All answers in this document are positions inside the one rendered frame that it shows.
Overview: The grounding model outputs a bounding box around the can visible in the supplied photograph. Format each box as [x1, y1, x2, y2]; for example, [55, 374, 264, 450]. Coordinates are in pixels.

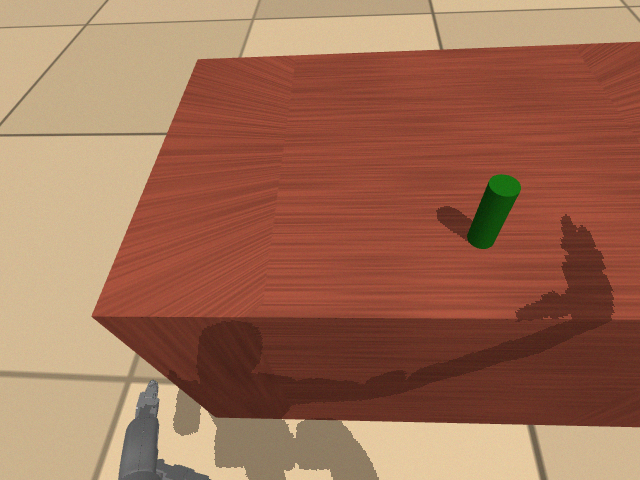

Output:
[467, 174, 521, 249]

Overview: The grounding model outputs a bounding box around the left robot hand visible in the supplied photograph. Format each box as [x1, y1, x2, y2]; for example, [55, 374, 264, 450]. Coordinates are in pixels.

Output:
[118, 380, 211, 480]

